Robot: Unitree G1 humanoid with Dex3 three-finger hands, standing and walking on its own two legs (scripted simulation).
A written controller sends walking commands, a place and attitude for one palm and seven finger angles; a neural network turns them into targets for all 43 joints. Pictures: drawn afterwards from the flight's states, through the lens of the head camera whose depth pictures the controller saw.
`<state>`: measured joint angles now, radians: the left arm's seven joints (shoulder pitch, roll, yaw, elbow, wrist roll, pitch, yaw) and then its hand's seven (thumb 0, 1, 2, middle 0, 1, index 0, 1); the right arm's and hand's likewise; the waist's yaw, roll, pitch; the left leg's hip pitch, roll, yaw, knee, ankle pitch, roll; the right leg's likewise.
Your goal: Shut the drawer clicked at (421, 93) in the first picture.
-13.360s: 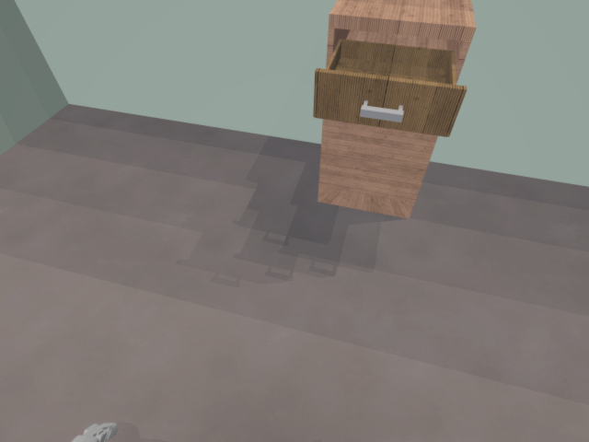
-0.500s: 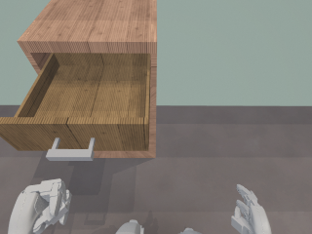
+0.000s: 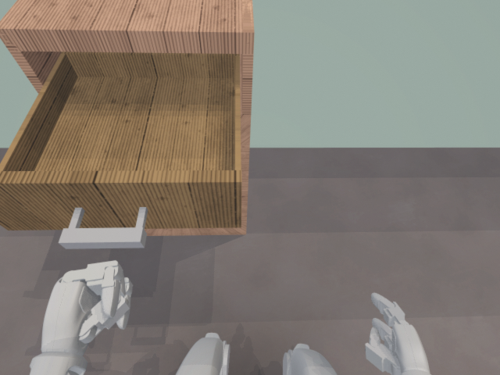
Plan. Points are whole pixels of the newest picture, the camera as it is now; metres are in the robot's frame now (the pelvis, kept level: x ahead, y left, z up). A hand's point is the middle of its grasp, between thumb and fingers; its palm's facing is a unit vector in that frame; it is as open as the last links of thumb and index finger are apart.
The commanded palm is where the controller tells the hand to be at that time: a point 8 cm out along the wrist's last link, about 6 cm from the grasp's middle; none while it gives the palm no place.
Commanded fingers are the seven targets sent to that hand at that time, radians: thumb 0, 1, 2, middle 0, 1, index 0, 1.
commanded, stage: bring the fist close to the handle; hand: left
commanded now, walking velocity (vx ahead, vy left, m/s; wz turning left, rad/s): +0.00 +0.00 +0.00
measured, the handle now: (107, 225) +0.32 +0.24 +0.06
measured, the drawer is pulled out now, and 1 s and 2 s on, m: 0.29 0.28 0.16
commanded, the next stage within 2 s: push the drawer shut in 0.28 s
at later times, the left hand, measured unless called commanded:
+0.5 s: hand (119, 303) +0.21 +0.19 +0.05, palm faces +0.08 -0.99 -0.06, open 3.3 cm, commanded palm +0.19 +0.24 +0.06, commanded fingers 0.00 0.90 0.90 -1.40 -1.60 -1.40 -1.60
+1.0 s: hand (124, 276) +0.25 +0.19 +0.05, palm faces +0.07 -1.00 -0.07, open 2.8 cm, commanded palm +0.25 +0.25 +0.06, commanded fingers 0.00 0.90 0.90 -1.40 -1.60 -1.40 -1.60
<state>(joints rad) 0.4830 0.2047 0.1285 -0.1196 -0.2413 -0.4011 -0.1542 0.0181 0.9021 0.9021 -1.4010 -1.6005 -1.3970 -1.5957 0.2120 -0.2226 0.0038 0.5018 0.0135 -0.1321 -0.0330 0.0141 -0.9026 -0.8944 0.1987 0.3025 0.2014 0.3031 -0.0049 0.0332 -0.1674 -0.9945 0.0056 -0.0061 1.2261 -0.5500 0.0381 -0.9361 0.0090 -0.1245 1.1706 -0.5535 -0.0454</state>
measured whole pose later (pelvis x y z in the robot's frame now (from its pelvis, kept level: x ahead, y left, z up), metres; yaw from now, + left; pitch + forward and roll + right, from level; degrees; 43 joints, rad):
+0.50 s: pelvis +0.00 +0.00 +0.00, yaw +0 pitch +19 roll -3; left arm 0.52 0.22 0.13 -0.15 -0.24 -0.42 -0.14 0.02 0.90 0.90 -1.40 -1.60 -1.40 -1.60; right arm 0.21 -0.22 0.01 0.48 0.01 -0.10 -0.04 0.01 -0.90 -0.89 0.20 0.30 0.20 0.30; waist 0.00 0.03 -0.18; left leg -1.00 0.00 -0.01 1.23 -0.56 0.04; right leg -0.94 0.01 -0.13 1.17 -0.56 -0.04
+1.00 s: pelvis +0.00 -0.01 +0.00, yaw +1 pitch +18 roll -3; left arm 0.27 0.25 0.16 0.06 -0.25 -0.42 -0.17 -0.05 0.79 0.93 -1.40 -1.60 -1.40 -1.60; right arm 0.23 -0.26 0.02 0.54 0.02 -0.11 -0.05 0.01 -0.90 -0.89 0.20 0.30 0.20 0.30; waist 0.00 0.03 -0.16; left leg -1.00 0.00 -0.02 1.21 -0.53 0.03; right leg -0.94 0.01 -0.14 1.16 -0.54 -0.05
